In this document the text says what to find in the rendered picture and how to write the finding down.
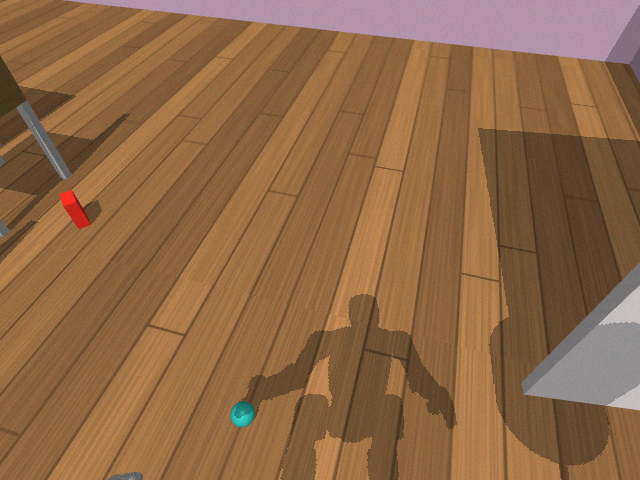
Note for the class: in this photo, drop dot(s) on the chair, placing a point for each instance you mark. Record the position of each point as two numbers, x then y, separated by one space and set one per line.
12 97

